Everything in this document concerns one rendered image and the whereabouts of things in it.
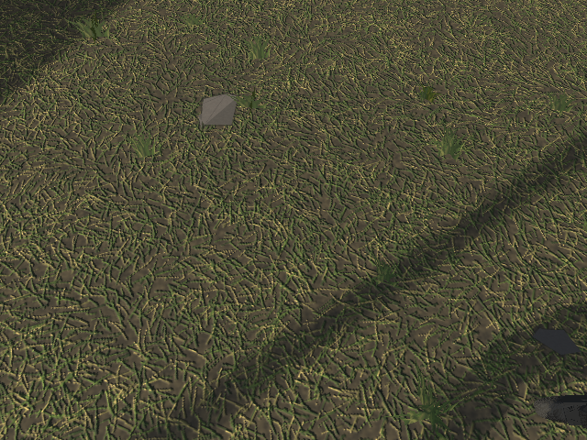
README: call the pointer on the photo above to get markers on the right robot hand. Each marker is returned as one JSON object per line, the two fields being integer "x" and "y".
{"x": 568, "y": 408}

